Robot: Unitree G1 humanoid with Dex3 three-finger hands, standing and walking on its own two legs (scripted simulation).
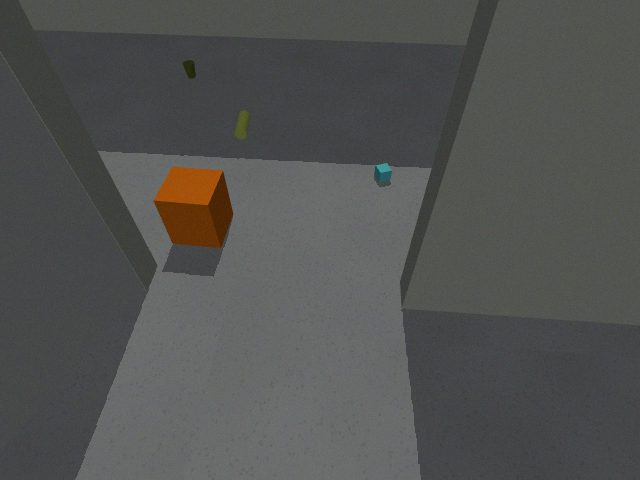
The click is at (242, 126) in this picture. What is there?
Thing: lying bottle
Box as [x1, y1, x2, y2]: [235, 110, 249, 138]
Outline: 245,110 239,113 235,129 235,135 239,138 243,138 246,134 249,114
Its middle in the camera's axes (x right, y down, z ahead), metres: -0.42 -0.67 +2.17
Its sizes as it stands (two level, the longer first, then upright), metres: 0.216 0.064 0.064
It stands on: the floor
